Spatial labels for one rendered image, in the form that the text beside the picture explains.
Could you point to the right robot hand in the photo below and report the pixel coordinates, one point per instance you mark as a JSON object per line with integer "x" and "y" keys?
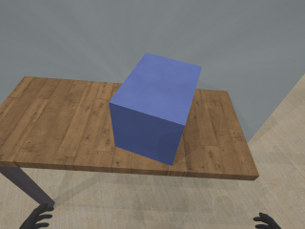
{"x": 266, "y": 219}

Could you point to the carton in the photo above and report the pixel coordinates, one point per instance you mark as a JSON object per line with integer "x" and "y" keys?
{"x": 150, "y": 109}

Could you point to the left robot hand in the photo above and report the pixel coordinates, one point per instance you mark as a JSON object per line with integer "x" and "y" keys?
{"x": 30, "y": 222}

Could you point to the table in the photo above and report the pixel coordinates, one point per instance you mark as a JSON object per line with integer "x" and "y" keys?
{"x": 66, "y": 124}

